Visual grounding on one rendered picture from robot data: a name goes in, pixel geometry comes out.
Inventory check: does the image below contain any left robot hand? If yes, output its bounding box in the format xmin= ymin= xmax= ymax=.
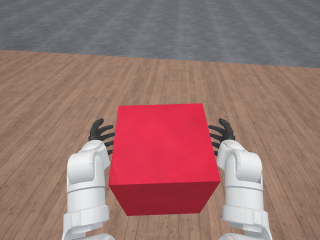
xmin=88 ymin=118 xmax=115 ymax=155

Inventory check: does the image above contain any left robot forearm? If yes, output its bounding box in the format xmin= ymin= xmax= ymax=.
xmin=62 ymin=140 xmax=110 ymax=240

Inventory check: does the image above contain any right robot hand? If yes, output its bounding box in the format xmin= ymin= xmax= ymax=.
xmin=208 ymin=118 xmax=235 ymax=156

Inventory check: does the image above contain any right robot forearm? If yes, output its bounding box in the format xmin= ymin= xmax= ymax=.
xmin=216 ymin=139 xmax=273 ymax=240

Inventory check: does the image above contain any carton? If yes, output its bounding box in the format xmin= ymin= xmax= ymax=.
xmin=108 ymin=103 xmax=221 ymax=216

